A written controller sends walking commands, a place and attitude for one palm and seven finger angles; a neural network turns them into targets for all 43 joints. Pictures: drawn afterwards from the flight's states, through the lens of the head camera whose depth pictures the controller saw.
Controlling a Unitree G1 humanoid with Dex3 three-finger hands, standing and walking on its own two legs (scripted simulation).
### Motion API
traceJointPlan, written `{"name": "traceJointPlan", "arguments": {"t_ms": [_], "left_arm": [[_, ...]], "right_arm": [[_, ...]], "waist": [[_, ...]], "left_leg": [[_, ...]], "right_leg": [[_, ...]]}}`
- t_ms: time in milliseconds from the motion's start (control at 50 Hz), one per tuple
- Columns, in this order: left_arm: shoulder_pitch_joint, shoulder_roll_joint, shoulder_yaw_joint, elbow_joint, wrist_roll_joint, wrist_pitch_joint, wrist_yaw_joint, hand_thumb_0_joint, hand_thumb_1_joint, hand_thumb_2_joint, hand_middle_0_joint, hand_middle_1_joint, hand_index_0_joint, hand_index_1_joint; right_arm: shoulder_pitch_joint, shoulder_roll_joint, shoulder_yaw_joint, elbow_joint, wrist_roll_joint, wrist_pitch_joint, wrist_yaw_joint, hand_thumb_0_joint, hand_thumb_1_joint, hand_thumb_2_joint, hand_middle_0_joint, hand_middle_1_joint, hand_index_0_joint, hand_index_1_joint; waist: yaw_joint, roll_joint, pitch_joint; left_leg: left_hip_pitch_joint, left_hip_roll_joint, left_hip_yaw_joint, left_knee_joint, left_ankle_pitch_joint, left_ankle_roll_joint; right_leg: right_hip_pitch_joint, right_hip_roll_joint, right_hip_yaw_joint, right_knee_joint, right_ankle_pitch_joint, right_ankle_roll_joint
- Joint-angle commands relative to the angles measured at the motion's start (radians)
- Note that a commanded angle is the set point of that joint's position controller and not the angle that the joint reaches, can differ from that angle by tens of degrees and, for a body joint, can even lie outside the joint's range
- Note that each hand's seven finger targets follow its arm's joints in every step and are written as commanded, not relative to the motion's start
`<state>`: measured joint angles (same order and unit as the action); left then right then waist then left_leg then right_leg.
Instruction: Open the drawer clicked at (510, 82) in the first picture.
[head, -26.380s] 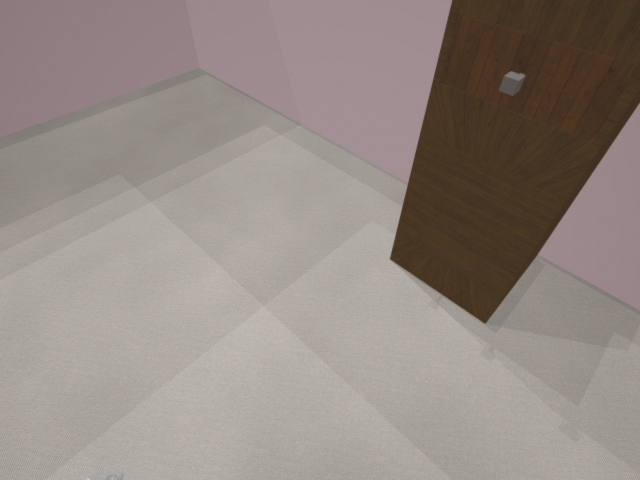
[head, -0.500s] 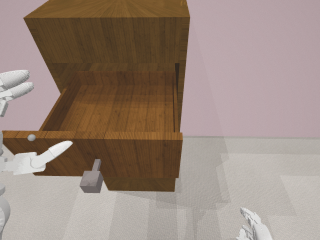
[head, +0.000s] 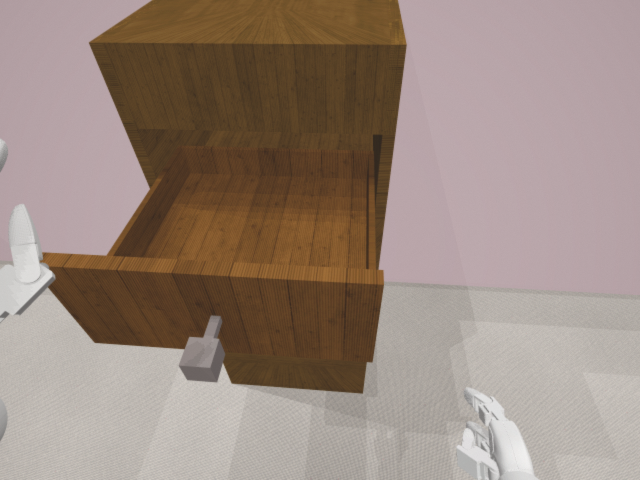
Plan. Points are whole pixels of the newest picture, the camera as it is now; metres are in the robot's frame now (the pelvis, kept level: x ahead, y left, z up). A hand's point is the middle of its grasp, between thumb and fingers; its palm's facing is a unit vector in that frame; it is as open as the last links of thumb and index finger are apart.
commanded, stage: draw the hand back to the body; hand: left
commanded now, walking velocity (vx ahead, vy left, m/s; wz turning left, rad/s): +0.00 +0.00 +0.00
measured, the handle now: (207, 345) +0.24 +0.17 +0.08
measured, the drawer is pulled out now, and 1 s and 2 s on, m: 0.29 0.29 0.29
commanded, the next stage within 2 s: step back with the hand held close in 0.02 s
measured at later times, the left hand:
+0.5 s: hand (54, 296) +0.17 +0.22 +0.25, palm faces +0.38 -0.74 -0.56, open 7.4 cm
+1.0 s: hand out of the picture +0.06 +0.26 +0.27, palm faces +0.55 -0.73 -0.41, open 7.5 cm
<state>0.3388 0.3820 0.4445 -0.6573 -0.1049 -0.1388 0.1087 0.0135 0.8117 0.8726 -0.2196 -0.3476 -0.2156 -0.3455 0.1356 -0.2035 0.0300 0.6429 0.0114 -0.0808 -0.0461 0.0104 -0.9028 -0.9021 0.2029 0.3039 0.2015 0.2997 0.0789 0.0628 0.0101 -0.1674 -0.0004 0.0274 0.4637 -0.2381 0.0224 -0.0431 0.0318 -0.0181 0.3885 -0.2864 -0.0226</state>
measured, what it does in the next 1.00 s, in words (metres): walks backwards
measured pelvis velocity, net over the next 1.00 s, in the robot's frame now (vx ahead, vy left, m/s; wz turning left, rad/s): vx -0.14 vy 0.03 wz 0.00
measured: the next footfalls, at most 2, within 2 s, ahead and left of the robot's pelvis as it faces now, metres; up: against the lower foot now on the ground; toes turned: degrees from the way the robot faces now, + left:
right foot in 1.24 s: -0.29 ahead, -0.08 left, +0.00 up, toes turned +0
left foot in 1.46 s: -0.17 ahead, +0.10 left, +0.00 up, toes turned -2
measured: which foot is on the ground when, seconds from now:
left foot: down 0.00-1.00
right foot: down 0.00-0.94, up 0.96-1.00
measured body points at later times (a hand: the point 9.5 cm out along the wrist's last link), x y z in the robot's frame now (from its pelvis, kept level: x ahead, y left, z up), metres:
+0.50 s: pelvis -0.04 +0.01 +0.00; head -0.02 +0.00 +0.45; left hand +0.14 +0.26 +0.28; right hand +0.12 -0.26 -0.08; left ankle +0.01 +0.10 -0.74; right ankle -0.04 -0.11 -0.74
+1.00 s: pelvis -0.14 +0.03 -0.02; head -0.12 +0.05 +0.43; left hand +0.03 +0.30 +0.29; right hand +0.01 -0.21 -0.10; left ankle -0.05 +0.11 -0.74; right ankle -0.09 -0.10 -0.72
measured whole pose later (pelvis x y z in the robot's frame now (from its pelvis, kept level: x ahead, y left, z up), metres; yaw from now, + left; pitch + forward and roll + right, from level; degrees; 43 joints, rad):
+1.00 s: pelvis -0.14 +0.03 -0.02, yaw +0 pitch +0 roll -3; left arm 0.36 0.50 0.60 -0.74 -0.03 -0.26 0.18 0.01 0.88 0.90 -0.22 -0.30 -0.21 -0.30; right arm 0.22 -0.19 -0.01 0.62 0.00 -0.09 -0.06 0.01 -0.90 -0.90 0.20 0.30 0.20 0.30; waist -0.01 0.01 0.02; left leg -0.44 0.01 0.01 0.61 -0.17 0.05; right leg -0.44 0.04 0.01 0.73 -0.33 0.00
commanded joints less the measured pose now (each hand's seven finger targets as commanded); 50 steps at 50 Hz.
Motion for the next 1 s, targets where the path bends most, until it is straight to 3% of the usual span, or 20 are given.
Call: {"name": "traceJointPlan", "arguments": {"t_ms": [0,100,120,180,220,300,360,440,560,660,700,740,760,800,840,880,900,920,940,980], "left_arm": [[-0.108,0.188,0.104,-0.154,-0.005,-0.041,0.008,0.0,0.9,0.9,-0.2,-0.3,-0.2,-0.3],[-0.106,0.202,0.114,-0.168,-0.007,-0.051,0.009,0.0,0.9,0.9,-0.2,-0.3,-0.2,-0.3],[-0.198,0.348,0.235,-0.248,0.007,-0.088,0.012,0.0,0.9,0.9,-0.2,-0.3,-0.2,-0.3],[-0.049,0.253,0.164,-0.143,0.018,-0.097,0.0,0.0,0.9,0.9,-0.2,-0.3,-0.2,-0.3],[-0.023,0.266,0.177,-0.163,0.022,-0.106,0.006,0.0,0.9,0.9,-0.2,-0.3,-0.2,-0.3],[0.067,0.303,0.226,-0.197,0.021,-0.107,0.018,0.0,0.9,0.9,-0.2,-0.3,-0.2,-0.3],[0.116,0.318,0.255,-0.215,0.018,-0.11,0.026,0.0,0.9,0.9,-0.2,-0.3,-0.2,-0.3],[0.169,0.334,0.287,-0.258,0.015,-0.126,0.041,0.0,0.9,0.9,-0.2,-0.3,-0.2,-0.3],[0.128,0.326,0.291,-0.26,0.031,-0.146,0.055,0.0,0.9,0.9,-0.2,-0.3,-0.2,-0.3],[0.019,0.307,0.277,-0.198,0.051,-0.15,0.064,0.0,0.9,0.9,-0.2,-0.3,-0.2,-0.3],[-0.021,0.314,0.263,-0.204,0.055,-0.148,0.066,0.0,0.9,0.9,-0.2,-0.3,-0.2,-0.3],[-0.029,0.298,0.228,-0.194,0.057,-0.149,0.074,0.0,0.9,0.9,-0.2,-0.3,-0.2,-0.3],[-0.04,0.302,0.219,-0.208,0.058,-0.148,0.079,0.0,0.9,0.9,-0.2,-0.3,-0.2,-0.3],[-0.05,0.32,0.231,-0.21,0.058,-0.135,0.089,0.0,0.9,0.9,-0.2,-0.3,-0.2,-0.3],[-0.056,0.307,0.224,-0.193,0.061,-0.124,0.09,0.0,0.9,0.9,-0.2,-0.3,-0.2,-0.3],[-0.065,0.315,0.238,-0.235,0.064,-0.147,0.088,0.0,0.9,0.9,-0.2,-0.3,-0.2,-0.3],[-0.063,0.357,0.288,-0.265,0.065,-0.167,0.093,0.0,0.9,0.9,-0.2,-0.3,-0.2,-0.3],[-0.037,0.318,0.287,-0.248,0.066,-0.177,0.088,0.0,0.9,0.9,-0.2,-0.3,-0.2,-0.3],[-0.067,0.313,0.285,-0.282,0.071,-0.179,0.083,0.0,0.9,0.9,-0.2,-0.3,-0.2,-0.3],[-0.048,0.3,0.272,-0.303,0.066,-0.18,0.078,0.0,0.9,0.9,-0.2,-0.3,-0.2,-0.3]], "right_arm": [[-0.124,-0.112,-0.046,-0.16,0.006,-0.052,-0.004,0.0,-0.9,-0.9,0.2,0.3,0.2,0.3],[-0.132,-0.113,-0.048,-0.164,0.007,-0.055,-0.006,0.0,-0.9,-0.9,0.2,0.3,0.2,0.3],[-0.112,-0.138,-0.047,-0.21,0.015,-0.048,-0.006,0.0,-0.9,-0.9,0.2,0.3,0.2,0.3],[-0.095,-0.129,-0.054,-0.187,0.008,-0.023,-0.009,0.0,-0.9,-0.9,0.2,0.3,0.2,0.3],[-0.085,-0.137,-0.065,-0.19,0.01,-0.021,-0.011,0.0,-0.9,-0.9,0.2,0.3,0.2,0.3],[-0.067,-0.142,-0.083,-0.213,0.016,-0.002,-0.008,0.0,-0.9,-0.9,0.2,0.3,0.2,0.3],[-0.06,-0.135,-0.09,-0.229,0.022,0.008,-0.006,0.0,-0.9,-0.9,0.2,0.3,0.2,0.3],[-0.048,-0.14,-0.097,-0.237,0.02,0.001,-0.008,0.0,-0.9,-0.9,0.2,0.3,0.2,0.3],[-0.023,-0.153,-0.099,-0.237,0.011,-0.035,-0.014,0.0,-0.9,-0.9,0.2,0.3,0.2,0.3],[-0.009,-0.153,-0.099,-0.223,0.007,-0.064,-0.02,0.0,-0.9,-0.9,0.2,0.3,0.2,0.3],[-0.001,-0.157,-0.108,-0.216,0.006,-0.064,-0.019,0.0,-0.9,-0.9,0.2,0.3,0.2,0.3],[0.022,-0.14,-0.101,-0.191,0.006,-0.062,-0.015,0.0,-0.9,-0.9,0.2,0.3,0.2,0.3],[0.025,-0.132,-0.098,-0.176,0.007,-0.059,-0.012,0.0,-0.9,-0.9,0.2,0.3,0.2,0.3],[0.016,-0.123,-0.091,-0.164,0.003,-0.051,-0.015,0.0,-0.9,-0.9,0.2,0.3,0.2,0.3],[0.013,-0.111,-0.074,-0.164,0.0,-0.046,-0.02,0.0,-0.9,-0.9,0.2,0.3,0.2,0.3],[-0.012,-0.15,-0.083,-0.18,-0.003,-0.052,-0.028,0.0,-0.9,-0.9,0.2,0.3,0.2,0.3],[-0.029,-0.152,-0.092,-0.18,0.0,-0.056,-0.03,0.0,-0.9,-0.9,0.2,0.3,0.2,0.3],[-0.013,-0.139,-0.088,-0.19,-0.006,-0.063,-0.028,0.0,-0.9,-0.9,0.2,0.3,0.2,0.3],[-0.005,-0.132,-0.094,-0.192,-0.019,-0.074,-0.023,0.0,-0.9,-0.9,0.2,0.3,0.2,0.3],[0.006,-0.121,-0.104,-0.171,-0.027,-0.094,-0.006,0.0,-0.9,-0.9,0.2,0.3,0.2,0.3]], "waist": [[-0.01,0.025,-0.088],[-0.006,0.017,-0.091],[-0.057,-0.015,-0.032],[-0.065,-0.06,-0.093],[-0.067,-0.005,-0.149],[-0.069,-0.029,-0.215],[-0.072,-0.066,-0.211],[-0.069,0.009,-0.224],[-0.067,0.095,-0.16],[-0.077,0.054,-0.073],[-0.083,0.003,-0.051],[-0.094,-0.153,-0.047],[-0.097,-0.203,-0.065],[-0.093,-0.209,-0.091],[-0.099,-0.181,-0.052],[-0.086,0.057,-0.033],[-0.079,0.177,-0.073],[-0.079,0.233,-0.115],[-0.084,0.23,-0.128],[-0.08,0.116,-0.159]], "left_leg": [[0.132,0.047,-0.031,-0.055,0.231,-0.014],[0.125,0.044,-0.031,-0.056,0.193,-0.011],[0.089,0.06,-0.047,-0.019,0.162,0.012],[0.087,0.063,-0.039,0.02,0.236,0.012],[0.097,0.077,-0.034,0.019,0.321,0.007],[0.073,0.094,-0.038,0.027,0.411,0.003],[0.025,0.1,-0.046,0.034,0.374,0.001],[-0.025,0.116,-0.076,-0.003,0.343,0.005],[-0.224,0.173,-0.137,-0.13,0.037,0.033],[-0.411,0.177,-0.155,-0.179,-0.325,0.046],[-0.339,0.121,-0.108,-0.074,-0.306,0.024],[-0.133,0.027,-0.048,0.193,-0.175,-0.017],[-0.064,0.004,-0.028,0.322,-0.123,-0.024],[-0.066,0.007,-0.039,0.377,-0.13,-0.023],[-0.094,0.04,-0.06,0.131,-0.107,-0.012],[-0.248,0.138,-0.185,-0.095,-0.089,0.032],[-0.355,0.226,-0.255,-0.195,-0.209,0.059],[-0.48,0.288,-0.327,-0.294,-0.394,0.085],[-0.485,0.313,-0.362,-0.313,-0.362,0.108],[-0.296,0.299,-0.312,-0.194,-0.035,0.118]], "right_leg": [[-0.105,-0.028,0.002,-0.062,0.264,-0.011],[-0.106,-0.03,0.009,-0.071,0.234,-0.01],[-0.262,-0.088,0.131,-0.114,0.293,-0.002],[-0.248,-0.124,0.124,-0.09,0.409,0.005],[-0.223,-0.121,0.112,-0.053,0.456,0.008],[-0.18,-0.118,0.097,-0.004,0.501,0.01],[-0.192,-0.12,0.106,0.004,0.454,0.01],[-0.18,-0.098,0.091,0.04,0.355,0.009],[-0.147,-0.043,0.061,0.15,0.098,0.011],[-0.14,-0.039,0.087,0.165,-0.095,0.002],[-0.268,-0.081,0.155,0.035,-0.243,-0.026],[-0.507,-0.201,0.276,-0.168,-0.335,-0.073],[-0.562,-0.27,0.302,-0.195,-0.278,-0.098],[-0.533,-0.295,0.274,-0.158,-0.138,-0.113],[-0.465,-0.234,0.188,-0.071,-0.045,-0.065],[-0.34,-0.08,0.1,0.078,-0.019,0.007],[-0.229,-0.042,0.059,0.23,-0.049,0.014],[-0.107,0.012,0.028,0.415,-0.094,0.024],[-0.123,0.024,0.043,0.532,-0.118,0.024],[-0.252,0.015,0.066,0.553,-0.174,0.015]]}}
